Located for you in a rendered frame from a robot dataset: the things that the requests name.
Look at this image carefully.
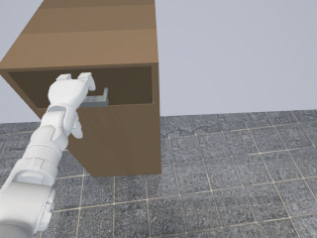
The robot left hand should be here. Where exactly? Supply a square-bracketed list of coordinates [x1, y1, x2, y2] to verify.
[48, 72, 96, 139]

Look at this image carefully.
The handle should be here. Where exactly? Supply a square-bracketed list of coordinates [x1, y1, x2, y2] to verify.
[78, 87, 109, 108]

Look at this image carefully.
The drawer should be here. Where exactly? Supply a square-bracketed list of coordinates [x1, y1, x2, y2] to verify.
[8, 65, 153, 108]

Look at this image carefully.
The cabinet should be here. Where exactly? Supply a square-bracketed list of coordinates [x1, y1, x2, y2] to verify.
[0, 0, 161, 178]

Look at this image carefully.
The left robot forearm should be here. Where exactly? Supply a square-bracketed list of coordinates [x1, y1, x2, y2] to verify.
[0, 102, 76, 200]

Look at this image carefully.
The left robot upper arm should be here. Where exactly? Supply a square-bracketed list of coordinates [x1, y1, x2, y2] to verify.
[0, 180, 56, 238]

